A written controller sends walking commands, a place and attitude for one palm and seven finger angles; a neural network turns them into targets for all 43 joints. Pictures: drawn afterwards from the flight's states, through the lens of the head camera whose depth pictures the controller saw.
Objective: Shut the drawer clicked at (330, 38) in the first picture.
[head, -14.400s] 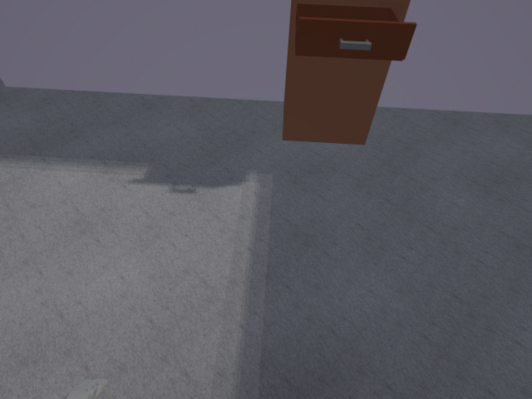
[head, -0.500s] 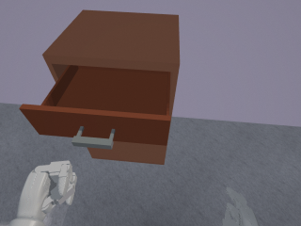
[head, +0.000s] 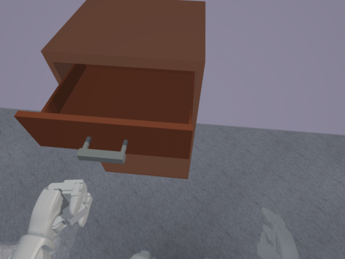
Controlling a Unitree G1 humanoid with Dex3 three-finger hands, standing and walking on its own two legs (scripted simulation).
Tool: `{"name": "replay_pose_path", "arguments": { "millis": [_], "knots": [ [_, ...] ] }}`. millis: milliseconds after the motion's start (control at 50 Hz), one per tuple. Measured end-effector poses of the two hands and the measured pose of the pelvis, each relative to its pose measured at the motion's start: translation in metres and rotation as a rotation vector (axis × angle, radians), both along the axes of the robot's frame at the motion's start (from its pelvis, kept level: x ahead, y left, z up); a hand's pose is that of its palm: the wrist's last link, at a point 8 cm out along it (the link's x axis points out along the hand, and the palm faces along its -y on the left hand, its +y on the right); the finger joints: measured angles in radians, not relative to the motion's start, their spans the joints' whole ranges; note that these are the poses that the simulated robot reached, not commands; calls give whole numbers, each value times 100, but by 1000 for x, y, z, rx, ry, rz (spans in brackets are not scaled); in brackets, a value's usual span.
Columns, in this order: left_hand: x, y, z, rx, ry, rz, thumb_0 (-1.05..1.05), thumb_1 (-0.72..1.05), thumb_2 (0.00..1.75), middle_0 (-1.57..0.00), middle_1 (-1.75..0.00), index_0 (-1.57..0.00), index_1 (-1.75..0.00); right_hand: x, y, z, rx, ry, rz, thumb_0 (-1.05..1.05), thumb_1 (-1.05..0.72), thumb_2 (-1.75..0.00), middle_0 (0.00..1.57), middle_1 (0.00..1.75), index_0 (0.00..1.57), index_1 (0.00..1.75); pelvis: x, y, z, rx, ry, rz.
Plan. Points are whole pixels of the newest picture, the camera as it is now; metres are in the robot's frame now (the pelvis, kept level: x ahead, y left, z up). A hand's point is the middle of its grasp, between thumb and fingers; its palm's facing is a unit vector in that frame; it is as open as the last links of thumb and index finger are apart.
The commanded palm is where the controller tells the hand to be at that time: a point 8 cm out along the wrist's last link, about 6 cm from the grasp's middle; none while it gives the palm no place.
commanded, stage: bring the fist close to the handle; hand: left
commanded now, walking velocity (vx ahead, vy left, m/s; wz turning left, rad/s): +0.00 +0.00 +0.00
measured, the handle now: (104, 149) +0.39 +0.21 -0.01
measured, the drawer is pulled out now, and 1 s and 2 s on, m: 0.23 0.23 0.18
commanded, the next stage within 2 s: push the drawer shut in 1.04 s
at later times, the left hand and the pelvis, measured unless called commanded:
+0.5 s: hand (99, 189) +0.27 +0.18 +0.01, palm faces -0.08 -1.00 -0.03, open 3.3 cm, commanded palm +0.26 +0.23 +0.01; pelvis -0.02 +0.03 -0.03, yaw -1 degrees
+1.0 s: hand (106, 187) +0.29 +0.18 -0.01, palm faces -0.06 -1.00 -0.04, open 3.3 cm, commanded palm +0.27 +0.23 +0.00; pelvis -0.01 +0.02 -0.04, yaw -1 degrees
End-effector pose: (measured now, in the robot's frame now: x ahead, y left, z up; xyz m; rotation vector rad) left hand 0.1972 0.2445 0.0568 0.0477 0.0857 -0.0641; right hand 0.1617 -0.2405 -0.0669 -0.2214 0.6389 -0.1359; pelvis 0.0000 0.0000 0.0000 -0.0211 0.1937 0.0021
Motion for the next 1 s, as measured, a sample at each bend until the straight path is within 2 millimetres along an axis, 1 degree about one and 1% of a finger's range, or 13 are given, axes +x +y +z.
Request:
{"name": "replay_pose_path", "arguments": {
  "millis": [140,320,460,520,620,680,760,840,1000],
  "knots": [
    [13,3,-7,-12,-57,10,2,90,90,-140,-160,-140,-160,-11,7,-9,-9,27,-15,1,-90,-90,20,30,20,30,-4,10,-8,-4,23,-9],
    [31,-2,-38,-18,-25,-25,2,90,90,-140,-160,-140,-160,-21,22,-29,-10,78,1,1,-90,-90,20,30,20,30,-12,21,-23,-13,68,-12],
    [51,-3,-41,-16,-79,-13,2,90,90,-140,-160,-140,-160,-26,31,-42,-6,115,10,1,-90,-90,20,30,20,30,-16,27,-32,-18,99,-15],
    [58,-6,-48,-16,-66,-17,2,90,90,-140,-160,-140,-160,-27,33,-47,0,131,13,1,-90,-90,20,30,20,30,-17,28,-36,-18,110,-16],
    [66,-13,-65,-21,-22,-28,1,90,90,-140,-160,-140,-160,-29,32,-54,-2,159,9,1,-90,-90,20,30,20,30,-19,28,-41,-16,128,-20],
    [69,-14,-70,-19,-28,-18,2,90,90,-140,-160,-140,-160,-31,29,-58,-9,176,4,1,-90,-90,20,30,20,30,-19,27,-44,-15,138,-22],
    [74,-12,-66,-9,-68,2,2,90,90,-140,-160,-140,-160,-33,25,-62,-11,199,-3,1,-90,-90,20,30,20,30,-19,25,-46,-15,143,-24],
    [73,-7,-59,8,-76,8,2,90,90,-140,-160,-140,-160,-34,22,-63,-2,214,-11,1,-90,-90,20,30,20,30,-17,22,-45,-14,143,-24],
    [71,-9,-68,-7,-11,2,2,90,90,-140,-160,-140,-160,-31,14,-60,-7,213,-24,1,-90,-90,20,30,20,30,-14,18,-42,-13,141,-20]
  ]
}}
